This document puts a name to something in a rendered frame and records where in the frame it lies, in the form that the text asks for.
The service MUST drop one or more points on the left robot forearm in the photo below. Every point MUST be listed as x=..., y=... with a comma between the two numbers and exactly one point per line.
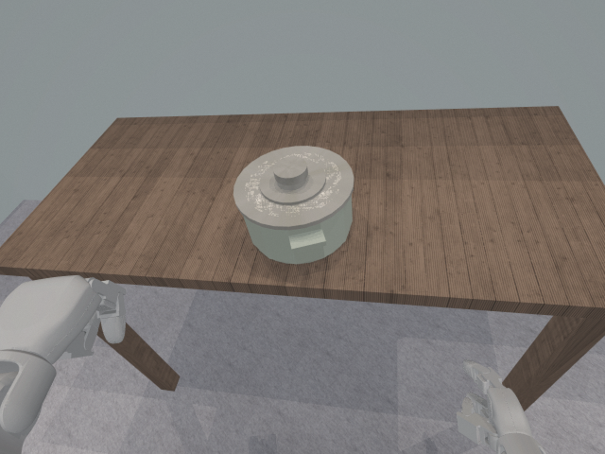
x=25, y=379

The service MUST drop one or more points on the robot right hand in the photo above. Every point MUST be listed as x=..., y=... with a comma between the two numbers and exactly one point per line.
x=484, y=421

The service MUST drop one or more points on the knob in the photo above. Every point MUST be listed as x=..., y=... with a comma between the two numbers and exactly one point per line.
x=290, y=170

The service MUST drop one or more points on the pot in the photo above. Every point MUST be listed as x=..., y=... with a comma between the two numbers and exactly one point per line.
x=303, y=245

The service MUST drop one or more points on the right robot forearm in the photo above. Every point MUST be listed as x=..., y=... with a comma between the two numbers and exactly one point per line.
x=518, y=443

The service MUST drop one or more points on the lid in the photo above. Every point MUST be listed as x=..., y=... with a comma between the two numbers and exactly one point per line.
x=325, y=191

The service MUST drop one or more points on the table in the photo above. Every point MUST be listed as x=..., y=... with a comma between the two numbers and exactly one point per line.
x=496, y=209

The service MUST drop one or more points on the robot left hand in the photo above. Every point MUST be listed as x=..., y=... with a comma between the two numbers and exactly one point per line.
x=48, y=317

